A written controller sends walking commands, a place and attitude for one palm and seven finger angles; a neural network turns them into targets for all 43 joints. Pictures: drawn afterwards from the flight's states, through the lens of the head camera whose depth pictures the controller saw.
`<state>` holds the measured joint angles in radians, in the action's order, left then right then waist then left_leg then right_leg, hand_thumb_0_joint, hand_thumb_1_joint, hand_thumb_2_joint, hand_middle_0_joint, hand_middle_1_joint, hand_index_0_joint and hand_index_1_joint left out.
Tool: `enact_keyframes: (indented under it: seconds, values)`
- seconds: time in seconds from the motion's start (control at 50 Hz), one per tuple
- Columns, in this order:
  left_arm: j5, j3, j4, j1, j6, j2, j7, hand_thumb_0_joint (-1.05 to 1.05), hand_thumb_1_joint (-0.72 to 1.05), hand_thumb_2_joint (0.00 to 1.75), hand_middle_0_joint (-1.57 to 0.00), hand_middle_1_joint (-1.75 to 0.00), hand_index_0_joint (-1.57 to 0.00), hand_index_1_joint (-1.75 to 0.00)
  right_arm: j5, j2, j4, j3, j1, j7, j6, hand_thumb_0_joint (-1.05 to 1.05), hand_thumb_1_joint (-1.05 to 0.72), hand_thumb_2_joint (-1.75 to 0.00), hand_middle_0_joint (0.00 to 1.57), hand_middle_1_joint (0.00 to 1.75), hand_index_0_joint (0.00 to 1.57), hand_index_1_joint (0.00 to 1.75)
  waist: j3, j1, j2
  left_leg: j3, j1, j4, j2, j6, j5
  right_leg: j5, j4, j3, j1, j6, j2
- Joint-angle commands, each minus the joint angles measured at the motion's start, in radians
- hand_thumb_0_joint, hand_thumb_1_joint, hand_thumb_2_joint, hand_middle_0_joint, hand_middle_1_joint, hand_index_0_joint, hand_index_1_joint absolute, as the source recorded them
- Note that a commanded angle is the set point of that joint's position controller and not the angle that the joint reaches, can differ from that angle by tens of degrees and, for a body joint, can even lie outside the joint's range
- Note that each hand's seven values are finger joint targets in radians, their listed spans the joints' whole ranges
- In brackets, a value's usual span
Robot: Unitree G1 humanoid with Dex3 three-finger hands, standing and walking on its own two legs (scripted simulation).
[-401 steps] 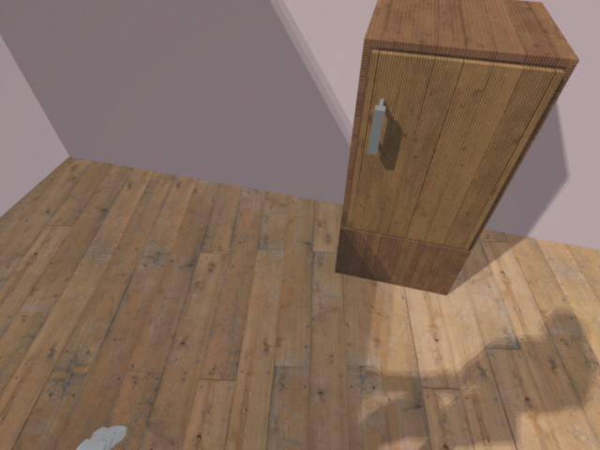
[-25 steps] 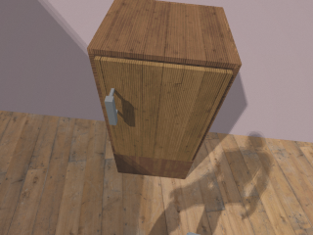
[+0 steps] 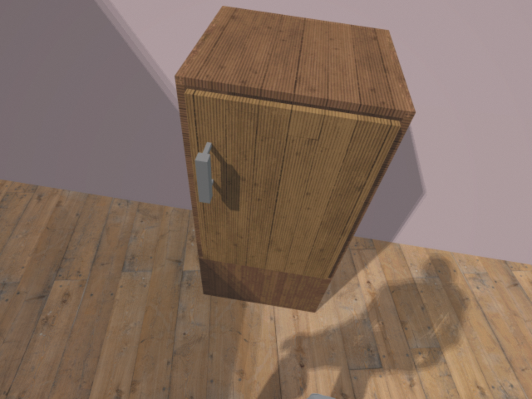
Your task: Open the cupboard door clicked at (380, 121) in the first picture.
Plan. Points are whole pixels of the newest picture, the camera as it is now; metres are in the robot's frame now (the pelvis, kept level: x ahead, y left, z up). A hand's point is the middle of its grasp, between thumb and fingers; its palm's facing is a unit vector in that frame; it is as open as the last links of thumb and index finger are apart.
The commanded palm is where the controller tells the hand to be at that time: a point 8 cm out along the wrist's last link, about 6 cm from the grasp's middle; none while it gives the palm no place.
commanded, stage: come to a stop and stand still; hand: left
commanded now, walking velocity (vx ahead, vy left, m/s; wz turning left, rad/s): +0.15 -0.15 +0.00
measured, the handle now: (207, 172) +0.56 +0.17 -0.02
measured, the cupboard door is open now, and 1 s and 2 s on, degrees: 0 0 0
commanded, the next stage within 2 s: look again from close up in 1.08 s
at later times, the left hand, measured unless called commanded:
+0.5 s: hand out of the picture +0.04 +0.16 -0.17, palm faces -0.02 -0.97 -0.23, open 7.3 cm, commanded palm none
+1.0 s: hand out of the picture +0.06 +0.14 -0.16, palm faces -0.01 -0.98 -0.22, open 7.3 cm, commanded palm none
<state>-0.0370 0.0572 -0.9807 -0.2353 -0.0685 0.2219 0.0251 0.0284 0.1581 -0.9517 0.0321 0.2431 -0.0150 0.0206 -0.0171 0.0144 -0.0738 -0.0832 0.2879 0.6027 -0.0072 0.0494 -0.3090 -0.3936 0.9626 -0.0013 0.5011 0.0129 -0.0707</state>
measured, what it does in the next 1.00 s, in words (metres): steps on the spot: right foot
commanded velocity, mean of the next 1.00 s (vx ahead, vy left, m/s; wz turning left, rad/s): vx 0.01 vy -0.01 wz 0.00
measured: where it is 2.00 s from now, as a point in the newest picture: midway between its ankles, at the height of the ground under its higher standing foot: outside the picture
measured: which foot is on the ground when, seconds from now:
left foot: down 0.00-1.00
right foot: up 0.00-0.24, down 0.26-1.00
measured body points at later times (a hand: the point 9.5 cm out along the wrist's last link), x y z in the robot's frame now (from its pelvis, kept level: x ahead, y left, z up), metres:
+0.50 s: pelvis +0.02 -0.01 +0.00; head +0.02 -0.03 +0.45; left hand +0.04 +0.21 -0.15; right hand -0.01 -0.21 -0.17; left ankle +0.01 +0.09 -0.73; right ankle +0.00 -0.12 -0.73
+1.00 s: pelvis +0.05 -0.03 +0.01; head +0.05 -0.04 +0.46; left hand +0.06 +0.20 -0.14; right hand +0.05 -0.25 -0.15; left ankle +0.01 +0.09 -0.73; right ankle +0.00 -0.12 -0.73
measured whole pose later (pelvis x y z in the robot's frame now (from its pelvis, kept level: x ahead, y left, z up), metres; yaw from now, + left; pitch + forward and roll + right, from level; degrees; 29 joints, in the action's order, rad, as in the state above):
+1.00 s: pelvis +0.05 -0.03 +0.01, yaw -2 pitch -1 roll +1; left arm -0.02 -0.01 -1.10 -0.28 0.02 0.15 0.04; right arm 0.01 0.16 -1.12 0.00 0.25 -0.04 -0.02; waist -0.02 0.00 0.01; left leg -0.06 0.15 0.47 0.01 0.00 -0.31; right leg -0.34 0.49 0.04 0.14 -0.03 0.01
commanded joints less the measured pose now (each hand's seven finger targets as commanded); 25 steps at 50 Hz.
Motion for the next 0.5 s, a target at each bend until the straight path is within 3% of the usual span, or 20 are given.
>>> enact_keyframes:
  seconds: [0.0, 0.04, 0.06, 0.1, 0.16, 0.18, 0.2, 0.22, 0.24, 0.26, 0.28, 0.3, 0.32, 0.34, 0.36, 0.38, 0.4, 0.44, 0.48]
  values:
    - [0.002, -0.001, 0.032, -0.033, 0.048, 0.018, -0.023, 0.00, 0.90, 0.90, -0.20, -0.30, -0.20, -0.30, 0.001, 0.129, 0.030, 0.011, 0.046, -0.012, -0.046, 0.00, -0.90, -0.90, 0.20, 0.30, 0.20, 0.30, -0.043, -0.006, 0.177, 0.277, -0.005, -0.424, 0.247, 0.112, -0.115, 0.081, 0.141, 0.000, 0.063, -0.003, 0.010]
    - [0.006, -0.009, 0.032, -0.018, 0.052, 0.012, -0.025, 0.00, 0.90, 0.90, -0.20, -0.30, -0.20, -0.30, 0.000, 0.120, 0.002, 0.009, 0.099, -0.016, -0.051, 0.00, -0.90, -0.90, 0.20, 0.30, 0.20, 0.30, -0.060, -0.026, 0.189, 0.262, -0.048, -0.419, 0.251, 0.120, -0.051, 0.059, 0.050, 0.017, 0.050, -0.001, 0.009]
    - [0.006, -0.012, 0.035, -0.002, 0.055, 0.011, -0.025, 0.00, 0.90, 0.90, -0.20, -0.30, -0.20, -0.30, 0.000, 0.113, -0.009, 0.009, 0.120, -0.019, -0.053, 0.00, -0.90, -0.90, 0.20, 0.30, 0.20, 0.30, -0.070, -0.034, 0.165, 0.263, -0.074, -0.416, 0.262, 0.129, -0.002, 0.045, -0.018, 0.022, 0.044, -0.001, 0.008]
    - [0.009, -0.022, 0.035, 0.014, 0.060, -0.013, -0.024, 0.00, 0.90, 0.90, -0.20, -0.30, -0.20, -0.30, 0.005, 0.123, -0.033, 0.010, 0.161, -0.022, -0.052, 0.00, -0.90, -0.90, 0.20, 0.30, 0.20, 0.30, -0.046, -0.052, 0.152, 0.267, -0.110, -0.395, 0.276, 0.137, 0.069, -0.015, -0.158, 0.038, -0.026, -0.002, 0.015]
    - [0.015, -0.030, 0.014, -0.021, 0.069, -0.030, -0.017, 0.00, 0.90, 0.90, -0.20, -0.30, -0.20, -0.30, 0.002, 0.125, -0.058, 0.006, 0.167, -0.023, -0.045, 0.00, -0.90, -0.90, 0.20, 0.30, 0.20, 0.30, -0.027, -0.043, 0.173, 0.250, -0.097, -0.343, 0.262, 0.124, 0.145, -0.045, -0.352, 0.052, -0.156, -0.007, 0.041]
    - [0.018, -0.029, -0.003, -0.059, 0.073, -0.034, -0.015, 0.00, 0.90, 0.90, -0.20, -0.30, -0.20, -0.30, -0.002, 0.124, -0.065, 0.002, 0.168, -0.023, -0.043, 0.00, -0.90, -0.90, 0.20, 0.30, 0.20, 0.30, -0.003, -0.024, 0.158, 0.234, -0.078, -0.308, 0.246, 0.105, 0.157, 0.025, -0.449, 0.054, -0.237, -0.007, 0.046]
    - [0.018, -0.040, -0.109, -0.237, 0.090, 0.022, 0.033, 0.00, 0.90, 0.90, -0.20, -0.30, -0.20, -0.30, -0.022, 0.185, -0.006, 0.010, -0.046, -0.011, -0.053, 0.00, -0.90, -0.90, 0.20, 0.30, 0.20, 0.30, -0.079, 0.083, 0.163, 0.082, 0.059, -0.060, 0.192, 0.022, 0.133, 0.203, -0.538, -0.062, -0.268, -0.038, -0.037]
    - [0.014, -0.043, -0.055, -0.206, 0.108, 0.076, 0.025, 0.00, 0.90, 0.90, -0.20, -0.30, -0.20, -0.30, -0.015, 0.047, 0.031, -0.013, -0.009, 0.011, -0.040, 0.00, -0.90, -0.90, 0.20, 0.30, 0.20, 0.30, -0.094, 0.030, -0.060, 0.036, 0.157, 0.069, 0.055, -0.028, -0.131, -0.039, -0.719, -0.269, -0.211, -0.073, -0.132]
    - [0.016, -0.046, -0.031, -0.144, 0.117, 0.076, 0.021, 0.00, 0.90, 0.90, -0.20, -0.30, -0.20, -0.30, -0.004, 0.048, 0.026, -0.015, 0.041, 0.018, -0.033, 0.00, -0.90, -0.90, 0.20, 0.30, 0.20, 0.30, -0.096, -0.024, 0.010, 0.050, 0.124, 0.157, 0.054, -0.037, -0.145, -0.069, -0.752, -0.300, -0.157, -0.141, -0.196]
    - [0.015, -0.042, -0.021, -0.113, 0.127, 0.102, 0.015, 0.00, 0.90, 0.90, -0.20, -0.30, -0.20, -0.30, 0.001, 0.030, 0.013, -0.019, 0.084, 0.026, -0.029, 0.00, -0.90, -0.90, 0.20, 0.30, 0.20, 0.30, -0.014, -0.034, 0.067, 0.031, 0.069, 0.158, 0.057, -0.042, -0.144, -0.052, -0.737, -0.255, -0.179, -0.171, -0.200]
    - [0.012, -0.036, -0.009, -0.077, 0.125, 0.098, 0.016, 0.00, 0.90, 0.90, -0.20, -0.30, -0.20, -0.30, -0.004, 0.020, -0.005, -0.018, 0.128, 0.030, -0.033, 0.00, -0.90, -0.90, 0.20, 0.30, 0.20, 0.30, 0.059, -0.058, 0.055, 0.029, 0.032, 0.129, 0.029, -0.043, -0.100, 0.032, -0.689, -0.176, -0.229, -0.165, -0.135]
    - [0.020, -0.028, -0.018, -0.059, 0.131, 0.080, 0.022, 0.00, 0.90, 0.90, -0.20, -0.30, -0.20, -0.30, -0.006, 0.031, -0.023, -0.021, 0.159, 0.024, -0.039, 0.00, -0.90, -0.90, 0.20, 0.30, 0.20, 0.30, 0.082, -0.071, -0.127, 0.046, 0.019, 0.073, 0.042, -0.038, -0.059, 0.166, -0.623, -0.155, -0.265, -0.155, -0.109]
    - [0.027, -0.035, -0.028, -0.046, 0.131, 0.052, 0.025, 0.00, 0.90, 0.90, -0.20, -0.30, -0.20, -0.30, -0.008, 0.047, -0.038, -0.022, 0.186, 0.015, -0.044, 0.00, -0.90, -0.90, 0.20, 0.30, 0.20, 0.30, 0.102, -0.076, -0.171, 0.053, -0.042, -0.006, 0.051, -0.036, 0.001, 0.237, -0.572, -0.119, -0.268, -0.138, -0.094]
    - [0.029, -0.042, -0.029, -0.039, 0.123, 0.030, 0.026, 0.00, 0.90, 0.90, -0.20, -0.30, -0.20, -0.30, -0.010, 0.056, -0.055, -0.023, 0.209, 0.009, -0.051, 0.00, -0.90, -0.90, 0.20, 0.30, 0.20, 0.30, 0.095, -0.079, -0.118, 0.082, -0.100, -0.068, 0.064, -0.031, 0.065, 0.192, -0.533, -0.089, -0.234, -0.116, -0.072]
    - [0.022, -0.041, -0.028, -0.048, 0.113, 0.013, 0.026, 0.00, 0.90, 0.90, -0.20, -0.30, -0.20, -0.30, -0.008, 0.063, -0.066, -0.023, 0.206, 0.007, -0.060, 0.00, -0.90, -0.90, 0.20, 0.30, 0.20, 0.30, 0.050, -0.063, 0.072, 0.117, -0.097, -0.107, 0.095, -0.022, 0.154, 0.135, -0.475, -0.055, -0.211, -0.090, -0.025]
    - [0.023, -0.041, -0.028, -0.058, 0.101, 0.010, 0.025, 0.00, 0.90, 0.90, -0.20, -0.30, -0.20, -0.30, -0.005, 0.077, -0.067, -0.026, 0.182, 0.002, -0.062, 0.00, -0.90, -0.90, 0.20, 0.30, 0.20, 0.30, -0.008, -0.043, 0.210, 0.175, -0.034, -0.170, 0.139, 0.001, 0.171, 0.067, -0.444, -0.028, -0.209, -0.069, 0.017]
    - [0.024, -0.044, -0.041, -0.074, 0.096, 0.007, 0.023, 0.00, 0.90, 0.90, -0.20, -0.30, -0.20, -0.30, -0.005, 0.083, -0.071, -0.029, 0.156, -0.004, -0.059, 0.00, -0.90, -0.90, 0.20, 0.30, 0.20, 0.30, -0.055, -0.025, 0.283, 0.215, 0.019, -0.230, 0.167, 0.025, 0.165, 0.039, -0.433, 0.004, -0.236, -0.057, 0.036]
    - [0.021, -0.048, -0.062, -0.108, 0.095, -0.002, 0.020, 0.00, 0.90, 0.90, -0.20, -0.30, -0.20, -0.30, -0.010, 0.077, -0.066, -0.029, 0.122, -0.012, -0.056, 0.00, -0.90, -0.90, 0.20, 0.30, 0.20, 0.30, -0.114, -0.003, 0.203, 0.203, 0.067, -0.243, 0.151, 0.031, 0.124, 0.093, -0.469, -0.006, -0.260, -0.059, 0.033]
    - [0.023, -0.049, -0.077, -0.115, 0.103, 0.005, 0.018, 0.00, 0.90, 0.90, -0.20, -0.30, -0.20, -0.30, -0.013, 0.061, -0.074, -0.035, 0.132, -0.015, -0.060, 0.00, -0.90, -0.90, 0.20, 0.30, 0.20, 0.30, -0.102, -0.010, 0.064, 0.153, 0.031, -0.194, 0.112, 0.008, 0.175, 0.217, -0.507, -0.051, -0.275, -0.066, -0.002]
